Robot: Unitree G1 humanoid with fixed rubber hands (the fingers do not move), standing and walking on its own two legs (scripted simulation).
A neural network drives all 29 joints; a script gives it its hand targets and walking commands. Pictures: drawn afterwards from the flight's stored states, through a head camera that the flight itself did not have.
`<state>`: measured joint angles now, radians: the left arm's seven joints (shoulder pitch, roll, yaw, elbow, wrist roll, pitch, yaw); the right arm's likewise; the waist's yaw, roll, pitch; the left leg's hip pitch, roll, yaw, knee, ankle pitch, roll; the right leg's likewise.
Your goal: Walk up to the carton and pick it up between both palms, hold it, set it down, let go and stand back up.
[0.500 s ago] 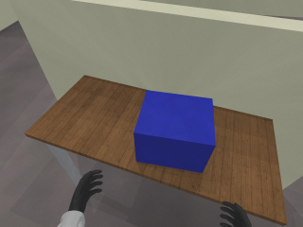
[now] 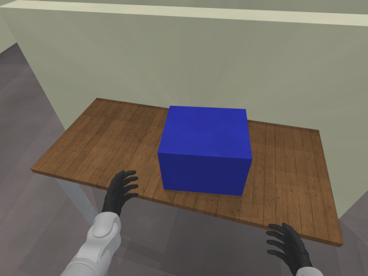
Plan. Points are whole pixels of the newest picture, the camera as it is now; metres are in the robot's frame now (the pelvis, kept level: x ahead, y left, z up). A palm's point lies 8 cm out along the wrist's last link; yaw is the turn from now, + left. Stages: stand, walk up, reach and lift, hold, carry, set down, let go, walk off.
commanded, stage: reach and lift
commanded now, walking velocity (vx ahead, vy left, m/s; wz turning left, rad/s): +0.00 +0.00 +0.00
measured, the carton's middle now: (204, 149) +0.48 -0.07 -0.02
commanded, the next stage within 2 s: none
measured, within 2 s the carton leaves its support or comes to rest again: neither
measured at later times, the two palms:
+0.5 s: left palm (124, 182) +0.33 +0.14 +0.04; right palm (300, 259) +0.18 -0.24 -0.05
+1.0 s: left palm (125, 164) +0.36 +0.13 +0.08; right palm (322, 195) +0.26 -0.27 +0.08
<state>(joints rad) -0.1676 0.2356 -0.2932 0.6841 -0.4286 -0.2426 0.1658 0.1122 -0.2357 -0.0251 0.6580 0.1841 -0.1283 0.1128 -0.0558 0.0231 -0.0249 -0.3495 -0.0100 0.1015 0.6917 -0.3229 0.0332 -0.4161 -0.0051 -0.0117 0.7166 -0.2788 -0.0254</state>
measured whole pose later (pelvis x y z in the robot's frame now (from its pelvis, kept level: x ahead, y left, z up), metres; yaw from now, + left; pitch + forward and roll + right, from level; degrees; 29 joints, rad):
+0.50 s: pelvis -0.03 +0.01 -0.01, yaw -2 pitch +0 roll +0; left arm -0.47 0.27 -0.33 0.76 -0.54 -0.03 0.21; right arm -0.08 -0.26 -0.01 0.68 0.20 0.12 0.15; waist -0.08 -0.01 -0.05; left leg -0.49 -0.03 0.07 0.82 -0.36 0.04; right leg -0.54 0.02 0.01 0.79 -0.26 -0.02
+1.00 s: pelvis -0.05 +0.04 -0.02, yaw -3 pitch +1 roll +0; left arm -0.78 0.28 -0.42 1.00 -0.66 0.17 0.21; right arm -0.52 -0.35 -0.18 0.68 0.11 0.29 0.16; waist -0.12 0.04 -0.08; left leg -0.55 -0.06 0.09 0.84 -0.37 0.07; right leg -0.59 0.00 0.04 0.78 -0.21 0.02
